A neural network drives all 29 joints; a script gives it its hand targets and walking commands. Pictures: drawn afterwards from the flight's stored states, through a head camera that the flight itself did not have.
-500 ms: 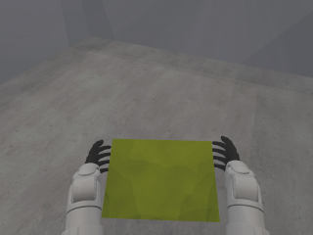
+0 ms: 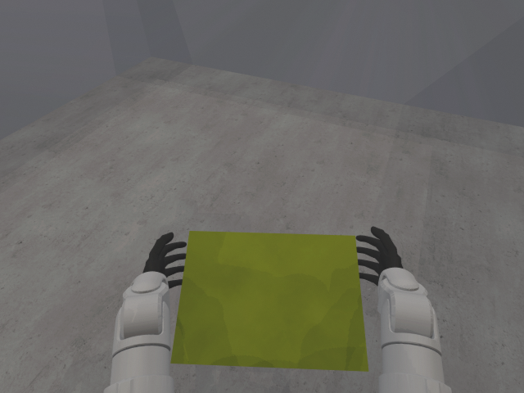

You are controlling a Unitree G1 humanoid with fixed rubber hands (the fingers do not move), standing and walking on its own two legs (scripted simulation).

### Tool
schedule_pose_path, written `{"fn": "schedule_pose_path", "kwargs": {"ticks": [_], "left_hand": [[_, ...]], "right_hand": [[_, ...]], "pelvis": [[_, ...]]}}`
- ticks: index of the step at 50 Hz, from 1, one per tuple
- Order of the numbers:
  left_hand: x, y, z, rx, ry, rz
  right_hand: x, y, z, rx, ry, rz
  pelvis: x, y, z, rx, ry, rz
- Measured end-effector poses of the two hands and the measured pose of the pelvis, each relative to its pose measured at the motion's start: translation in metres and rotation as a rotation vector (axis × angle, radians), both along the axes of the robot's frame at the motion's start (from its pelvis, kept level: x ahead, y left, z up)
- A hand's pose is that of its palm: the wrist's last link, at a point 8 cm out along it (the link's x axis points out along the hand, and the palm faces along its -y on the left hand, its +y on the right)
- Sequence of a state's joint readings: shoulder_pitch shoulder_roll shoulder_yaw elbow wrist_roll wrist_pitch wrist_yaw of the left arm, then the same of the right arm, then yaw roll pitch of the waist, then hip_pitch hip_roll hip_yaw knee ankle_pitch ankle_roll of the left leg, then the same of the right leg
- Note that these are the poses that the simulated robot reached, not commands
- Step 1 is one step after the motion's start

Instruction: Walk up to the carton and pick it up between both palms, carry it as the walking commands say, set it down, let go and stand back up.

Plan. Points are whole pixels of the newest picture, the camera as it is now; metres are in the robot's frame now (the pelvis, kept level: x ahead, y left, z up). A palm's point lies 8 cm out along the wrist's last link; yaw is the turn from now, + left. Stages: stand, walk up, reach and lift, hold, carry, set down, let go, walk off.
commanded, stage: hold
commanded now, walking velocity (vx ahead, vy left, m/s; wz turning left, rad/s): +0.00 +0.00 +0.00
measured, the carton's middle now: (269, 301) +0.29 +0.00 -0.05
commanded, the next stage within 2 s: carry in 0.36 s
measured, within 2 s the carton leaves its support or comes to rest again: neither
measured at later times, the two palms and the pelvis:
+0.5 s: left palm (156, 274) +0.28 +0.18 +0.04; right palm (387, 267) +0.29 -0.18 +0.05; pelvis +0.00 -0.01 -0.02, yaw +1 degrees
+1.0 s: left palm (146, 309) +0.21 +0.17 +0.08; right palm (409, 294) +0.22 -0.19 +0.08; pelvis -0.02 -0.01 -0.03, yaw +2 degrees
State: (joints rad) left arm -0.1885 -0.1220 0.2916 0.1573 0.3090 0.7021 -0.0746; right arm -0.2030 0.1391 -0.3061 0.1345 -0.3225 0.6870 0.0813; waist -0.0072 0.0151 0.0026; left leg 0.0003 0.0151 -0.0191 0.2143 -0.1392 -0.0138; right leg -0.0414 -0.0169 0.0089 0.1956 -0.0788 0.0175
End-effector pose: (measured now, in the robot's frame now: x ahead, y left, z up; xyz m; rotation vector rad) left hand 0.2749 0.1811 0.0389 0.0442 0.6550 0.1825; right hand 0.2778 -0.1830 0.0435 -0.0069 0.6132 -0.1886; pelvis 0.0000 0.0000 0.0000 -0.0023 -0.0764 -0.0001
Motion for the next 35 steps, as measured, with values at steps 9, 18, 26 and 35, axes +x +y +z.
{"fn": "schedule_pose_path", "kwargs": {"ticks": [9, 18, 26, 35], "left_hand": [[0.0, -0.001, -0.001, -0.001, 0.0, 0.0], [0.001, -0.001, 0.0, -0.004, -0.004, 0.003], [0.007, -0.002, 0.007, -0.025, -0.073, 0.044], [-0.01, -0.021, 0.022, -0.05, -0.1, 0.102]], "right_hand": [[0.0, -0.001, -0.001, -0.003, 0.002, -0.003], [0.0, 0.0, -0.001, -0.001, 0.0, -0.007], [0.011, 0.0, 0.008, -0.002, -0.063, -0.006], [-0.002, -0.013, 0.023, 0.022, -0.085, -0.09]], "pelvis": [[0.002, 0.0, 0.0, 0.0, 0.003, -0.002], [0.002, 0.001, -0.001, 0.001, 0.016, -0.002], [0.002, -0.012, -0.018, -0.005, 0.092, 0.023], [-0.006, -0.021, -0.026, -0.005, 0.13, 0.034]]}}
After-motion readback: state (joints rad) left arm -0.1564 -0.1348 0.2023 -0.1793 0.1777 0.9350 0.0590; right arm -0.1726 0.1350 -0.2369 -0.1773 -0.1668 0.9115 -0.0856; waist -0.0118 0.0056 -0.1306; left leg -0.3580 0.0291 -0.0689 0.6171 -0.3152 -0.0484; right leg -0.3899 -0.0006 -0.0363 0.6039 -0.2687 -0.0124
